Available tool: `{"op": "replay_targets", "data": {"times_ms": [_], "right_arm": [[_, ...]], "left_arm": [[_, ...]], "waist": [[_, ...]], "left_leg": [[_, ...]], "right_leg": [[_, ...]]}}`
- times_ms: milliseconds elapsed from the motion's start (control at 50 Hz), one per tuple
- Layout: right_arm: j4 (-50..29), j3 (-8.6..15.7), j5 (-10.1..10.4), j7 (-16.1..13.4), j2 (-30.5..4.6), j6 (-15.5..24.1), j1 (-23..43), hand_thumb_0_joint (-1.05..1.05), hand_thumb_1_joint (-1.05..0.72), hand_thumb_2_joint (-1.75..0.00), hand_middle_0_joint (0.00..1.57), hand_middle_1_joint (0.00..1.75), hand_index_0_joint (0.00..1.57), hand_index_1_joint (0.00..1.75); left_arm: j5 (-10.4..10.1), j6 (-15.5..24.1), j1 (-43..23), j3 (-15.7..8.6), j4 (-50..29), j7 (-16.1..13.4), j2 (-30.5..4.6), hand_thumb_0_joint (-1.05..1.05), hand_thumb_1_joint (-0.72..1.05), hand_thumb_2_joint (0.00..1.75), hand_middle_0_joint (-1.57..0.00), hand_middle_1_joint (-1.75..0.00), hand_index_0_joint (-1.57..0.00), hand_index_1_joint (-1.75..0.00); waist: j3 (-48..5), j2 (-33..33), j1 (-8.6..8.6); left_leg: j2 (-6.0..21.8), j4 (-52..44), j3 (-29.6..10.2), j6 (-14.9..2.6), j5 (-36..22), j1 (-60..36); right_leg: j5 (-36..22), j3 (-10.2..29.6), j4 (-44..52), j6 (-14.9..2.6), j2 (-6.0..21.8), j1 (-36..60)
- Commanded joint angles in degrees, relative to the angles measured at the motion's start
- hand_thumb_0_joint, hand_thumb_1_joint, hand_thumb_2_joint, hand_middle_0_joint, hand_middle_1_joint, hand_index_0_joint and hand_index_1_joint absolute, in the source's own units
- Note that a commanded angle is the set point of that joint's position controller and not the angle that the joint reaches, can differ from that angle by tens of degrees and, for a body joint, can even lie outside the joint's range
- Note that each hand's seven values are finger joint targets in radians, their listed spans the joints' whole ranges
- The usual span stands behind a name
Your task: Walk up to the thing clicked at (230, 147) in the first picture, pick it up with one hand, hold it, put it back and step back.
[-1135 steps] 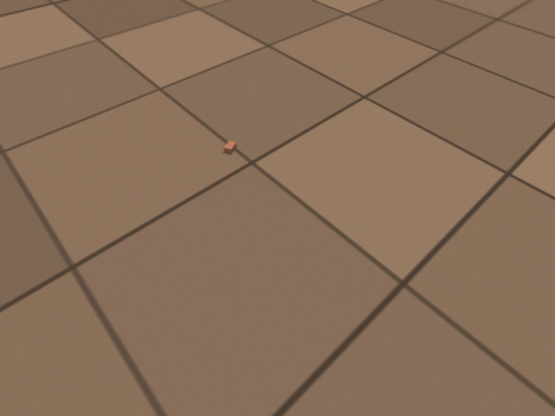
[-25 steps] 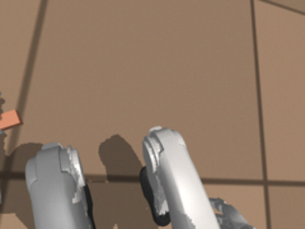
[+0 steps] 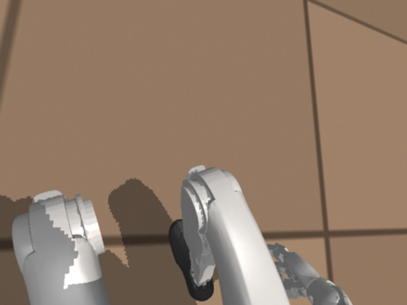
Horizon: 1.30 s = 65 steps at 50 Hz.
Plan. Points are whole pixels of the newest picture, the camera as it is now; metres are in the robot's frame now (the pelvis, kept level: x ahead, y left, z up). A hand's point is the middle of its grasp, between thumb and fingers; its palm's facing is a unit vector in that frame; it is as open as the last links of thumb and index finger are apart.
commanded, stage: rest palm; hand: left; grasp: from above
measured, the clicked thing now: out of the picture +0.41 +0.36 -0.28
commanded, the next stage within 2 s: close in 0.96 s
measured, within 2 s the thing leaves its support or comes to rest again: neither
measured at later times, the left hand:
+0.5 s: hand out of the picture +0.39 +0.35 -0.25, palm faces -0.40 -0.22 -0.89, open 11.3 cm
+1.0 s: hand out of the picture +0.39 +0.35 -0.25, palm faces -0.40 -0.22 -0.89, open 11.5 cm
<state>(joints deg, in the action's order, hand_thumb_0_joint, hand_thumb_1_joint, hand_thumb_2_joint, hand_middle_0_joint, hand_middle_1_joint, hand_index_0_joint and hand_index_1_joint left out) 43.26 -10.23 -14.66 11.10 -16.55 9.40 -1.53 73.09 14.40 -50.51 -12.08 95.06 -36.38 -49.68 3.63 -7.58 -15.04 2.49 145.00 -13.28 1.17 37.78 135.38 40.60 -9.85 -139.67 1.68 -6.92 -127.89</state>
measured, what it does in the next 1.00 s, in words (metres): stands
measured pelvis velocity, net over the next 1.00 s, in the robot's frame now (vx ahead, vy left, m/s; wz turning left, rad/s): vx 0.00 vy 0.01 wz -0.05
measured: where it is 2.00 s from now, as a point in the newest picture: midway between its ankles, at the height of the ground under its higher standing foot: (147, 288)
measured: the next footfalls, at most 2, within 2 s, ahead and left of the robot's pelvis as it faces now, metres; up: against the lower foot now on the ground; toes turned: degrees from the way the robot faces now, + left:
none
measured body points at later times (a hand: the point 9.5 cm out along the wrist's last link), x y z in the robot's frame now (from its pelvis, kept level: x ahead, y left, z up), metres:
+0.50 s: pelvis +0.00 +0.01 +0.00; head +0.25 +0.14 +0.35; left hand +0.41 +0.36 -0.20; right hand +0.09 -0.24 -0.08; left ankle +0.08 +0.14 -0.26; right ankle +0.10 -0.11 -0.26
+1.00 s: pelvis +0.00 +0.01 +0.00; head +0.26 +0.14 +0.34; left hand +0.41 +0.35 -0.20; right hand +0.10 -0.24 -0.07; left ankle +0.08 +0.14 -0.26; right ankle +0.10 -0.11 -0.26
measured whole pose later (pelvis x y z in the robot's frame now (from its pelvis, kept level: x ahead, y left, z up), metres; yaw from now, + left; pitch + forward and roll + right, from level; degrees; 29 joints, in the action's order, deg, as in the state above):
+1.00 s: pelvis +0.00 +0.01 +0.00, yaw -3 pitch +24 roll -14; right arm 41.8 -16.5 -17.4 15.9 -18.3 15.8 0.1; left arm 69.2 14.2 -50.5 -10.4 98.4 -40.1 -55.1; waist 9.0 -10.3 -16.8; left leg 2.9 147.5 -16.7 0.8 40.1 133.4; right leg 41.2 -12.4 -139.1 2.8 -8.3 -124.9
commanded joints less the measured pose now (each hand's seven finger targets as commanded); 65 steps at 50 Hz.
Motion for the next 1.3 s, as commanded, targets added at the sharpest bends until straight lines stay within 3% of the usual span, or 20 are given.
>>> {"op": "replay_targets", "data": {"times_ms": [0, 80, 100, 200, 220, 340, 380, 440, 500, 560, 600, 620, 680, 700, 880, 900, 920, 940, 1040, 1280], "right_arm": [[0.03, 3.68, -0.76, 0.16, -16.15, 1.28, -9.32, 0.0, -0.89, -0.9, 0.2, 0.3, 0.2, 0.3], [-0.8, 3.03, -0.82, 0.74, -16.35, 2.26, -8.11, 0.0, -0.89, -0.9, 0.2, 0.3, 0.2, 0.3], [0.38, 2.96, -1.23, 0.71, -16.91, 2.36, -9.51, 0.0, -0.89, -0.9, 0.2, 0.3, 0.2, 0.3], [0.15, 2.22, -1.61, 1.4, -16.72, 2.65, -8.97, 0.0, -0.89, -0.9, 0.2, 0.3, 0.2, 0.3], [-0.59, 2.03, -1.56, 1.66, -16.6, 3.04, -8.41, 0.0, -0.89, -0.9, 0.2, 0.3, 0.2, 0.3], [0.3, 0.95, -2.16, 2.23, -17.42, 3.62, -9.68, 0.0, -0.89, -0.9, 0.2, 0.3, 0.2, 0.3], [0.07, 1.09, -2.48, 2.58, -17.84, 3.92, -9.03, 0.0, -0.89, -0.9, 0.2, 0.3, 0.2, 0.3], [0.34, 0.53, -2.56, 2.91, -18.38, 4.3, -9.4, 0.0, -0.9, -0.9, 0.2, 0.3, 0.2, 0.3], [-0.57, 0.36, -2.62, 3.27, -18.45, 5.1, -8.24, 0.0, -0.9, -0.9, 0.2, 0.3, 0.2, 0.3], [-0.15, 0.47, -2.37, 3.45, -19.45, 5.55, -8.37, 0.0, -0.9, -0.9, 0.2, 0.3, 0.2, 0.3], [-1.13, -0.04, -2.47, 3.7, -18.72, 5.76, -7.54, 0.0, -0.9, -0.9, 0.2, 0.3, 0.2, 0.3], [-0.18, 0.07, -2.66, 3.69, -19.53, 5.89, -8.38, 0.0, -0.9, -0.9, 0.2, 0.3, 0.2, 0.3], [-1.23, -0.24, -2.26, 3.79, -19.39, 6.34, -6.72, 0.0, -0.9, -0.9, 0.2, 0.3, 0.2, 0.3], [-0.7, -0.38, -2.41, 3.81, -19.8, 6.29, -7.05, 0.0, -0.9, -0.9, 0.2, 0.3, 0.2, 0.3], [-1.44, -1.05, -2.17, 4.31, -20.27, 7.09, -6.75, 0.0, -0.9, -0.9, 0.2, 0.3, 0.2, 0.3], [-0.68, -0.92, -2.23, 4.19, -20.38, 6.9, -7.43, 0.0, -0.9, -0.9, 0.2, 0.3, 0.2, 0.3], [-1.56, -1.2, -2.34, 4.41, -20.1, 6.97, -7.28, 0.0, -0.9, -0.9, 0.2, 0.3, 0.2, 0.3], [-1.11, -1.63, -2.42, 4.48, -19.85, 6.93, -7.71, 0.0, -0.9, -0.9, 0.2, 0.3, 0.2, 0.3], [-1.35, -1.69, -2.3, 4.37, -20.26, 6.86, -7.64, 0.0, -0.9, -0.9, 0.2, 0.3, 0.2, 0.3], [-1.53, -1.82, -2.26, 4.03, -20.83, 6.99, -7.63, 0.0, -0.89, -0.9, 0.2, 0.3, 0.2, 0.3]], "left_arm": [[-1.67, -1.22, -11.47, -1.48, -4.33, -2.77, -15.91, 0.0, -0.08, 0.59, -0.45, -0.62, -0.46, -0.61], [-3.26, -0.59, -12.83, 0.76, -6.25, -2.17, -15.06, 0.0, -0.09, 0.59, -0.44, -0.64, -0.45, -0.62], [-3.13, -0.6, -11.21, -1.45, -5.28, -2.39, -17.39, 0.0, -0.08, 0.59, -0.43, -0.65, -0.45, -0.63], [-3.61, 0.49, -9.73, -1.24, -4.93, -2.61, -16.52, 0.0, -0.08, 0.59, -0.43, -0.65, -0.45, -0.64], [-3.51, 0.75, -11.59, 1.29, -4.96, -2.29, -14.76, 0.0, -0.08, 0.59, -0.43, -0.66, -0.45, -0.64], [-2.9, 1.24, -8.49, -1.67, -4.1, -3.8, -18.35, 0.0, -0.06, 0.61, -0.45, -0.65, -0.47, -0.64], [-2.85, 1.22, -9.92, 0.09, -4.22, -4.05, -17.01, 0.0, -0.07, 0.61, -0.45, -0.65, -0.46, -0.64], [-3.04, 1.07, -10.0, -1.22, -4.17, -4.92, -19.03, 0.0, -0.09, 0.62, -0.45, -0.63, -0.45, -0.63], [-2.76, 0.43, -10.65, 1.27, -2.37, -4.81, -16.47, 0.0, -0.09, 0.62, -0.46, -0.63, -0.46, -0.63], [-3.3, 0.23, -10.4, -0.03, -3.14, -5.24, -18.74, 0.0, -0.09, 0.62, -0.46, -0.63, -0.46, -0.63], [-3.09, -0.07, -10.43, 1.81, -2.32, -5.03, -16.92, 0.0, -0.09, 0.62, -0.47, -0.62, -0.46, -0.63], [-3.34, -0.15, -10.57, 0.13, -1.94, -5.35, -18.99, 0.0, -0.11, 0.62, -0.46, -0.61, -0.45, -0.62], [-3.63, -0.11, -12.03, 3.23, -3.39, -5.07, -16.57, 0.0, -0.11, 0.62, -0.45, -0.63, -0.45, -0.63], [-3.99, -0.24, -11.64, 1.59, -2.58, -5.33, -18.55, 0.0, -0.1, 0.6, -0.45, -0.64, -0.45, -0.63], [-4.53, -0.71, -10.94, 2.63, -1.03, -5.23, -17.88, 0.0, -0.11, 0.61, -0.45, -0.65, -0.45, -0.65], [-4.87, -0.66, -9.8, 0.96, -0.78, -5.5, -19.17, 0.0, -0.11, 0.61, -0.45, -0.65, -0.45, -0.65], [-4.56, -0.64, -10.09, 2.21, -0.35, -5.17, -18.13, 0.0, -0.1, 0.62, -0.45, -0.65, -0.45, -0.65], [-4.88, -0.55, -9.87, 0.79, -0.68, -5.28, -19.47, 0.0, -0.11, 0.62, -0.45, -0.64, -0.45, -0.65], [-5.19, -0.42, -10.5, 1.05, -1.0, -4.97, -19.66, 0.0, -0.11, 0.64, -0.45, -0.65, -0.44, -0.66], [-5.27, -0.4, -10.92, 1.69, -1.44, -4.92, -20.06, 0.0, 0.11, 0.46, -0.58, -0.54, -0.6, -0.52]], "waist": [[-35.38, 25.36, 0.37], [-34.81, 25.6, -0.26], [-35.48, 25.23, -0.41], [-34.25, 26.77, -0.32], [-32.66, 26.49, -1.35], [-33.34, 26.73, -0.87], [-32.91, 26.78, -1.37], [-33.3, 26.6, -1.61], [-30.37, 26.6, -2.29], [-31.05, 27.01, -1.46], [-30.28, 26.82, -2.08], [-30.16, 26.24, -2.35], [-29.95, 28.03, -2.37], [-30.25, 26.54, -2.53], [-28.83, 26.42, -2.88], [-29.05, 26.48, -2.4], [-28.41, 26.59, -2.9], [-29.12, 25.38, -2.85], [-29.42, 25.88, -3.08], [-28.77, 26.57, -2.95]], "left_leg": [[0.79, -13.25, 6.31, -1.89, -7.25, -28.66], [1.05, -12.52, 5.57, -1.95, -7.24, -28.41], [0.97, -12.48, 5.51, -1.95, -8.34, -29.05], [1.23, -13.05, 4.82, -1.51, -9.02, -29.53], [1.29, -12.56, 4.72, -1.65, -7.85, -28.66], [1.39, -12.48, 4.43, -1.48, -9.4, -29.66], [1.63, -12.33, 4.15, -1.4, -9.08, -29.49], [1.7, -11.87, 4.02, -1.56, -10.22, -29.29], [1.79, -12.1, 3.86, -1.47, -8.05, -28.95], [1.81, -12.72, 3.59, -1.34, -7.68, -29.04], [1.97, -12.06, 3.72, -1.42, -7.98, -28.74], [1.91, -12.55, 3.32, -1.37, -7.58, -28.82], [1.99, -12.99, 3.11, -1.23, -7.09, -29.63], [2.22, -12.5, 2.79, -1.33, -7.38, -29.25], [2.27, -12.58, 2.58, -1.33, -7.85, -29.07], [2.29, -12.89, 2.5, -1.25, -7.96, -29.13], [2.24, -12.38, 2.67, -1.33, -8.12, -28.96], [2.35, -12.11, 2.57, -1.45, -8.58, -28.94], [2.38, -12.52, 2.36, -1.41, -8.52, -28.95], [2.49, -12.64, 2.3, -1.41, -7.19, -28.38]], "right_leg": [[-13.1, -4.27, 13.79, -3.08, -1.05, 16.53], [-13.17, -4.62, 13.97, -2.95, -1.15, 16.73], [-14.5, -4.89, 13.71, -2.83, -1.13, 17.99], [-15.1, -5.69, 12.85, -3.05, -1.4, 18.04], [-14.31, -5.74, 12.87, -2.97, -1.32, 17.01], [-15.67, -6.28, 12.89, -2.82, -1.6, 19.16], [-15.53, -6.34, 12.81, -2.87, -1.83, 18.94], [-16.75, -6.48, 12.99, -2.63, -1.8, 19.87], [-14.78, -6.83, 12.94, -2.76, -1.91, 17.51], [-13.89, -6.96, 13.21, -2.84, -1.92, 18.27], [-14.66, -6.63, 13.01, -2.76, -2.12, 18.6], [-14.16, -7.4, 13.14, -2.68, -1.99, 18.28], [-13.51, -7.19, 13.12, -2.91, -2.06, 17.54], [-14.21, -7.39, 13.15, -2.68, -2.13, 18.37], [-14.61, -7.62, 13.38, -2.67, -2.28, 18.69], [-14.41, -7.76, 13.6, -2.63, -2.25, 19.17], [-15.0, -7.45, 13.36, -2.62, -2.22, 19.41], [-15.55, -7.74, 13.61, -2.34, -2.34, 20.21], [-15.13, -7.72, 13.77, -2.52, -2.43, 20.29], [-13.94, -7.59, 14.41, -2.52, -2.63, 19.95]]}}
